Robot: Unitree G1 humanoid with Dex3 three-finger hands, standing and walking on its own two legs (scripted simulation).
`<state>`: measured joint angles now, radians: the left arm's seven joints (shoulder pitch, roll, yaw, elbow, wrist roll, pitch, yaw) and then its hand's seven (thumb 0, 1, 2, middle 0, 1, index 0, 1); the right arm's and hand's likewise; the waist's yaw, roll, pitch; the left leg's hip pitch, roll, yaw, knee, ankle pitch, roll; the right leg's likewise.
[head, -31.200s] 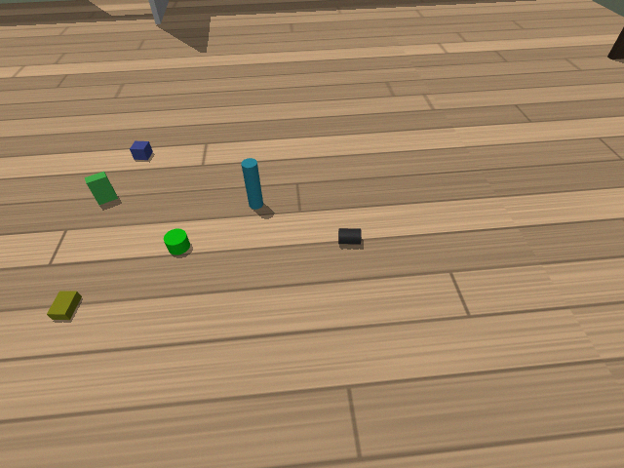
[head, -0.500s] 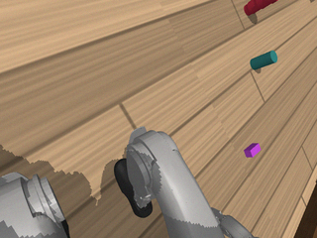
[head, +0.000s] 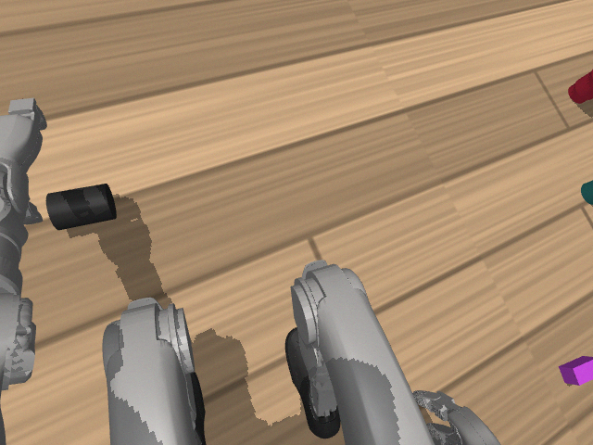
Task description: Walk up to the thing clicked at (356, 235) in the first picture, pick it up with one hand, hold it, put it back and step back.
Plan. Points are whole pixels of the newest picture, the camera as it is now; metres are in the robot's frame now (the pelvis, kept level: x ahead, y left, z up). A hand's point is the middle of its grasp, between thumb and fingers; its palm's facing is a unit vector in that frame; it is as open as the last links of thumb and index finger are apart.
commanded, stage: withdraw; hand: left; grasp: from above
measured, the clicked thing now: (83, 206) +0.52 +0.28 -0.33
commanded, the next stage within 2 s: home in 0.24 s
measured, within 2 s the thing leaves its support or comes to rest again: neither
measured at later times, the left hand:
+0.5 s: hand (44, 186) +0.51 +0.29 -0.20, palm faces -0.39 -0.05 -0.92, open 13.0 cm
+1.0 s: hand out of the picture +0.37 +0.27 +0.00, palm faces -0.23 -0.71 -0.67, open 7.6 cm
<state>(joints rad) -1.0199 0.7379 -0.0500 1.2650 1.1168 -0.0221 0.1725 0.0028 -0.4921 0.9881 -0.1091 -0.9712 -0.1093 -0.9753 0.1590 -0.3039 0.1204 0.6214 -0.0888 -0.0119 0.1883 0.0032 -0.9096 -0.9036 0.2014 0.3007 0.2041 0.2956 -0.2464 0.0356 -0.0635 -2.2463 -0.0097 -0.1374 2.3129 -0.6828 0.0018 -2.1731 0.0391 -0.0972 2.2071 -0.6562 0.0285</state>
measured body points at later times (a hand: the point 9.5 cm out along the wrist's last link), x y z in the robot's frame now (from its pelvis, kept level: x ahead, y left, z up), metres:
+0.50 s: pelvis +0.00 +0.00 -0.04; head +0.26 +0.07 +0.32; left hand +0.53 +0.29 -0.14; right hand +0.01 -0.27 -0.12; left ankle +0.08 +0.12 -0.33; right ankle +0.11 -0.12 -0.33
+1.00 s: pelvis +0.01 +0.00 +0.12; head +0.19 +0.05 +0.53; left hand +0.38 +0.30 +0.04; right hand +0.17 -0.26 +0.00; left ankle +0.07 +0.12 -0.33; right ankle +0.11 -0.12 -0.33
